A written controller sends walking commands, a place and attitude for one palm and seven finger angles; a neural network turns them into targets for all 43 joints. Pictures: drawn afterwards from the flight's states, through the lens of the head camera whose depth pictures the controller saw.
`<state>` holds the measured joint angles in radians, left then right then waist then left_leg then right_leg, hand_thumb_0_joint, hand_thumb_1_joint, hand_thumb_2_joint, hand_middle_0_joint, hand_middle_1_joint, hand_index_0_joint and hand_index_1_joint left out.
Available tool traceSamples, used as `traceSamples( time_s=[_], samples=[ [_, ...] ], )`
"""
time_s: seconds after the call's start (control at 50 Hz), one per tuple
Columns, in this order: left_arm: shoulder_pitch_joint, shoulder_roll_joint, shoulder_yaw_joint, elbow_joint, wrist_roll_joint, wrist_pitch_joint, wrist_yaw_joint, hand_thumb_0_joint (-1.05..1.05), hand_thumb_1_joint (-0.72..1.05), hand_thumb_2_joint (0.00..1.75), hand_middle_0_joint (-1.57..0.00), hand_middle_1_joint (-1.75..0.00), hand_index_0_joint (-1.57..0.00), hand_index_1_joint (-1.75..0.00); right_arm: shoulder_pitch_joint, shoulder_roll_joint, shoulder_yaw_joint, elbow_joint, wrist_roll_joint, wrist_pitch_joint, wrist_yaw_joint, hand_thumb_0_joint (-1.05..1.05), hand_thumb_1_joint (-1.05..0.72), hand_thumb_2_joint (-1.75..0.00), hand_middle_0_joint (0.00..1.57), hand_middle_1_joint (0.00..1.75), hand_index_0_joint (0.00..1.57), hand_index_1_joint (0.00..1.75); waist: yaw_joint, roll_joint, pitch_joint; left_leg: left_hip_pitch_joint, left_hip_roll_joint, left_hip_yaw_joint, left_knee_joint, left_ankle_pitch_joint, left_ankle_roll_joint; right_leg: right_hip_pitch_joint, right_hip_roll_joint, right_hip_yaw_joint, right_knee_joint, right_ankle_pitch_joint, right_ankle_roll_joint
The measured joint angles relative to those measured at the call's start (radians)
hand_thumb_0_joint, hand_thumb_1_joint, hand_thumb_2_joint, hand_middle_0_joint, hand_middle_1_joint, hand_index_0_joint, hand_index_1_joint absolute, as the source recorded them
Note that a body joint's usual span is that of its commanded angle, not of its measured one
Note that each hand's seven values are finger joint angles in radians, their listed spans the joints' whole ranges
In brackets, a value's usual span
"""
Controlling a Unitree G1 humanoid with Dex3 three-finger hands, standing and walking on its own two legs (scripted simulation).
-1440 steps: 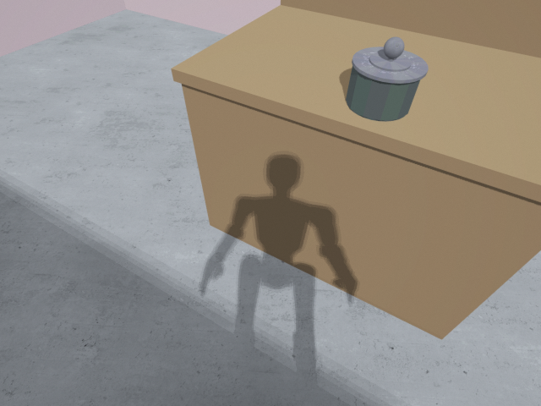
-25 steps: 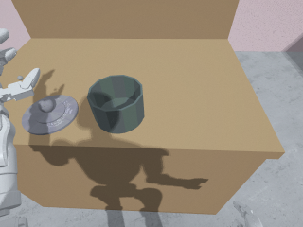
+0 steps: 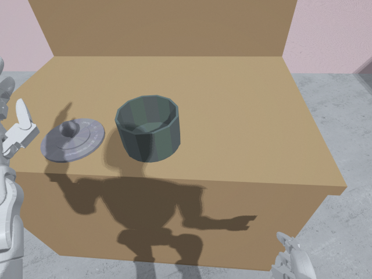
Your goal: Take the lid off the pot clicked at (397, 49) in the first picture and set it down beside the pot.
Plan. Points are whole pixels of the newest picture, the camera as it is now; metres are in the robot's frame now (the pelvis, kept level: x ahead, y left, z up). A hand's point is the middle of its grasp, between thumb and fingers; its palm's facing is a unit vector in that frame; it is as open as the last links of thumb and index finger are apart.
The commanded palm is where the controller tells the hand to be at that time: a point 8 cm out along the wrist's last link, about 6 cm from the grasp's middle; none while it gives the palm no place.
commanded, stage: draw the hand back to the body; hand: left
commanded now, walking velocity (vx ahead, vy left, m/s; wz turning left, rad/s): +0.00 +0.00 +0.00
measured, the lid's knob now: (68, 129) +0.46 +0.39 +0.06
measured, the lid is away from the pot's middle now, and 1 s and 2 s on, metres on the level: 0.23 0.23 0.23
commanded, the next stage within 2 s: step back with the hand held close in 0.74 s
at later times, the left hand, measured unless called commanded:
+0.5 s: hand (15, 168) +0.20 +0.27 +0.23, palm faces +0.46 -0.84 -0.28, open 7.4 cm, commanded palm +0.13 +0.30 +0.24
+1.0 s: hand out of the picture +0.19 +0.28 +0.24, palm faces +0.48 -0.79 -0.39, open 7.4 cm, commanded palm +0.12 +0.31 +0.23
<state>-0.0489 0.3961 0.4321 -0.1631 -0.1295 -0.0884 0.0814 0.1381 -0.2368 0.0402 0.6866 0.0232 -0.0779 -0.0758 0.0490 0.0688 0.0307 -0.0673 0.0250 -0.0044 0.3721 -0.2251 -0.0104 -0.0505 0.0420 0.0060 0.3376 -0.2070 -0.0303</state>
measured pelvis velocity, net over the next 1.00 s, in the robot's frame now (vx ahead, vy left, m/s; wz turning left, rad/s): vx -0.01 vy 0.03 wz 0.00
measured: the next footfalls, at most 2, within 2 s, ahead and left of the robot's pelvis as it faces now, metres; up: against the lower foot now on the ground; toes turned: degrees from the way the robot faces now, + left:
none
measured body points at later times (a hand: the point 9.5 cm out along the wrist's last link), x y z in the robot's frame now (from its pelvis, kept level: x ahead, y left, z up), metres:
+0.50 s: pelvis -0.01 +0.02 +0.00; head -0.04 +0.01 +0.45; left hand +0.17 +0.31 +0.24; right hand +0.19 -0.20 -0.08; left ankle -0.01 +0.13 -0.75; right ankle -0.01 -0.10 -0.75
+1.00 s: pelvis -0.01 +0.03 +0.00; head -0.02 +0.03 +0.45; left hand +0.15 +0.32 +0.26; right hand +0.19 -0.18 -0.07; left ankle -0.01 +0.13 -0.75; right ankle -0.01 -0.10 -0.75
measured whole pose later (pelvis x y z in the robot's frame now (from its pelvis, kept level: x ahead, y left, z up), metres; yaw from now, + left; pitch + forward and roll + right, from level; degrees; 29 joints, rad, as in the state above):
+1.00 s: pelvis -0.01 +0.03 +0.00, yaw +0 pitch -3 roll -2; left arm 0.37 0.41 0.46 -0.60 -0.07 -0.19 0.09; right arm 0.14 -0.22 0.04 0.60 0.00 -0.05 -0.04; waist 0.05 0.04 0.03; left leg -0.15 0.01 0.01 0.44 -0.24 0.03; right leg -0.10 0.02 0.02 0.33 -0.18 0.01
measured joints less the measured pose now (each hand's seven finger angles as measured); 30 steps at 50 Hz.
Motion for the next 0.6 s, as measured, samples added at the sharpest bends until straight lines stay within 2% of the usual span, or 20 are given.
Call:
traceSamples(
  time_s=[0.18,0.6],
  samples=[
    [0.107,-0.022,-0.014,-0.107,-0.002,-0.019,-0.001,0.02,0.87,0.89,-0.21,-0.31,-0.21,-0.31,0.005,0.002,-0.005,0.006,-0.008,-0.011,-0.003,0.02,-0.91,-0.9,0.2,0.3,0.2,0.3,0.003,-0.002,0.005,0.011,-0.006,0.003,-0.002,0.007,0.007,0.014,-0.007,0.003,-0.01,0.011,0.008],
    [0.4,-0.037,-0.048,-0.381,0.017,-0.026,-0.006,0.02,0.88,0.9,-0.21,-0.31,-0.21,-0.3,0.018,0.024,-0.001,-0.016,-0.03,-0.035,0.01,0.02,-0.91,-0.9,0.2,0.3,0.2,0.3,0.019,-0.017,0.002,0.012,-0.023,0.009,0.021,-0.004,0.028,0.028,-0.024,0.008,-0.014,0.014,0.029]
  ],
)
